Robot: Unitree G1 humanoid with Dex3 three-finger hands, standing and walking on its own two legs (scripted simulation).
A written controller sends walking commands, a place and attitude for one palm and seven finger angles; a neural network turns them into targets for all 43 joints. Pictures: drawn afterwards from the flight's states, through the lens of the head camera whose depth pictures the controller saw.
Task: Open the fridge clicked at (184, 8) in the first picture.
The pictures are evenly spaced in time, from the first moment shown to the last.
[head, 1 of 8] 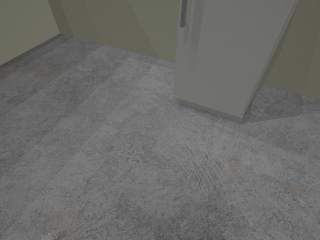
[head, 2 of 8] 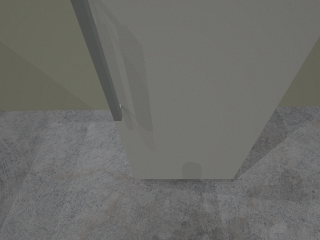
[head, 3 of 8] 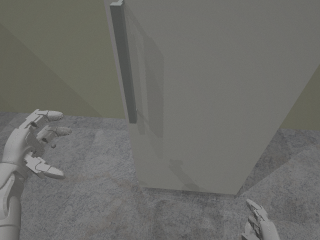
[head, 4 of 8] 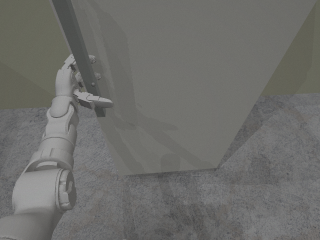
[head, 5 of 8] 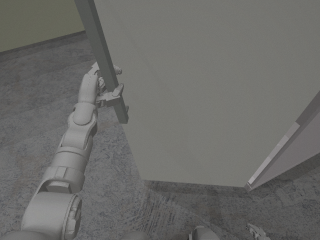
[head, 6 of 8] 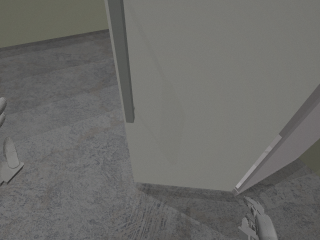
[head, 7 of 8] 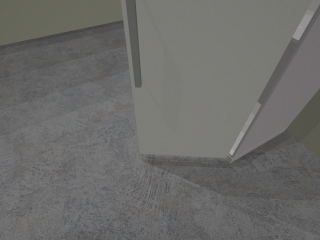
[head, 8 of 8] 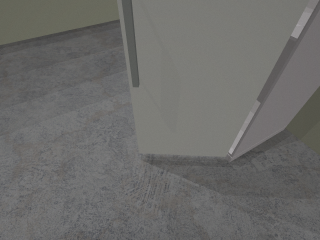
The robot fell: no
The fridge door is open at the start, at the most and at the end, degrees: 0 63 58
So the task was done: yes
